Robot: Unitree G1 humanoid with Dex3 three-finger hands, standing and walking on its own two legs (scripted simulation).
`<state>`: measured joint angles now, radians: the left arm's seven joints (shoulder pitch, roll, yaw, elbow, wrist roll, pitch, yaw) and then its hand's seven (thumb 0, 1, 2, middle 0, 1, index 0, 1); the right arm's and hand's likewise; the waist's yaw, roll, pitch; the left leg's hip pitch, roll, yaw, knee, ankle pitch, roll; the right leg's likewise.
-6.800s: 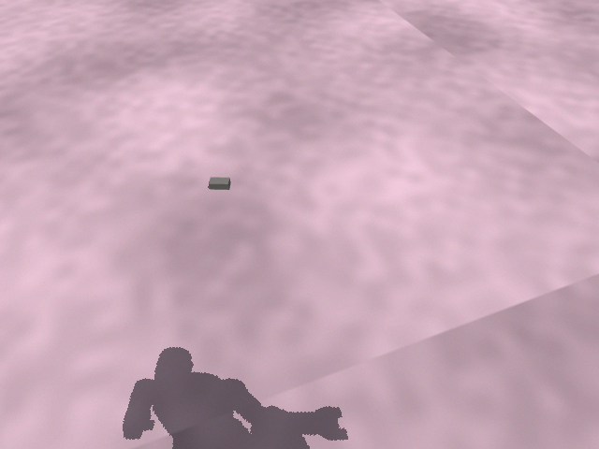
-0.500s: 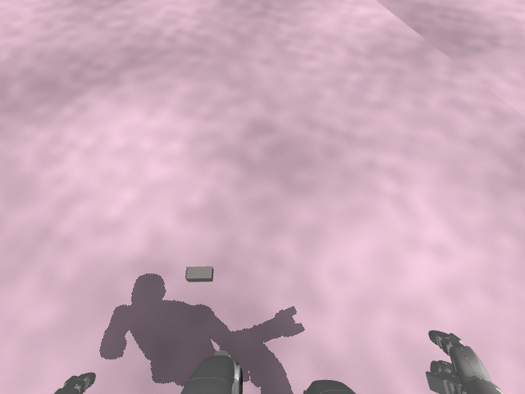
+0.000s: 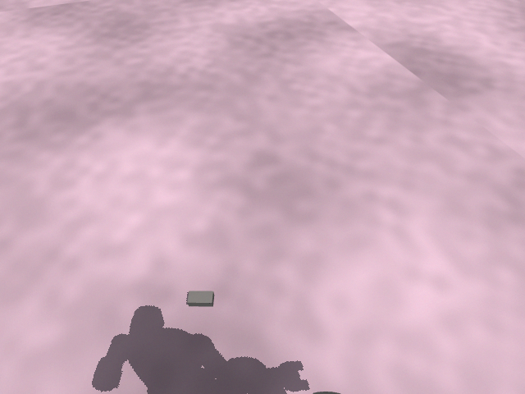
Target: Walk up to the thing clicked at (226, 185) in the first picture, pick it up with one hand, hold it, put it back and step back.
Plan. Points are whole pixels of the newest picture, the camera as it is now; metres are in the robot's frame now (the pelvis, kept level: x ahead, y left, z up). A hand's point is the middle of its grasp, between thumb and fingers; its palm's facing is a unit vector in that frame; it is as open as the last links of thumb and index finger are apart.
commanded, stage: walk up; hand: left
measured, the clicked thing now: (201, 298) +0.56 +0.24 -0.74
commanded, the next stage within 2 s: none
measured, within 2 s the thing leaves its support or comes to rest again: neither
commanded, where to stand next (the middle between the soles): +0.12 +0.01 m, yaw -1 degrees
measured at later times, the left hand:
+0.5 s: hand out of the picture +0.12 +0.28 -0.13, palm faces -0.04 -0.90 -0.43, open 7.4 cm
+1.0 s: hand out of the picture +0.11 +0.30 -0.16, palm faces +0.03 -0.91 -0.41, open 7.4 cm
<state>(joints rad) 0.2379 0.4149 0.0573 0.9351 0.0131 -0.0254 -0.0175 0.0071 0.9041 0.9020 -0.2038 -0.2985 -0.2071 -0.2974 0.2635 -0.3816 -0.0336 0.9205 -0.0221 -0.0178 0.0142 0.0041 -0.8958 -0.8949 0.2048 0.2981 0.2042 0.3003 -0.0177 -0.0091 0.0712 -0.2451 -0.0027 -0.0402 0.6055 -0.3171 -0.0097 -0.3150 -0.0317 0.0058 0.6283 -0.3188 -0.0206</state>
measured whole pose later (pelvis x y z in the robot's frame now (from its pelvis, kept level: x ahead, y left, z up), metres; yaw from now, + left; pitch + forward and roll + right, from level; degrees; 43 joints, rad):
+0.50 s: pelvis +0.04 -0.01 +0.00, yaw +1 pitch -2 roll +1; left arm 0.21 0.44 0.06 0.97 0.01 -0.04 -0.03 0.01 0.90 0.90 -0.20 -0.30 -0.21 -0.30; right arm 0.33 -0.40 -0.05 0.96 -0.03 -0.03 0.02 0.00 -0.90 -0.89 0.20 0.30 0.20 0.30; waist -0.04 0.00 0.08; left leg -0.18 0.02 -0.01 0.58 -0.36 -0.02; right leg -0.37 -0.03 -0.01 0.61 -0.26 -0.03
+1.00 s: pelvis +0.00 +0.02 -0.01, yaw +2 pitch -2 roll +0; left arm 0.09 0.41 0.05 0.96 -0.01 0.02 0.03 0.01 0.90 0.90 -0.21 -0.30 -0.21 -0.30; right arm 0.15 -0.37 -0.05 0.95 -0.04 0.02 0.01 0.00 -0.90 -0.89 0.20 0.30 0.20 0.30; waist -0.02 -0.02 0.14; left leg -0.32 0.00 0.00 0.70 -0.35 0.03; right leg -0.48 0.05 0.08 1.04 -0.48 -0.03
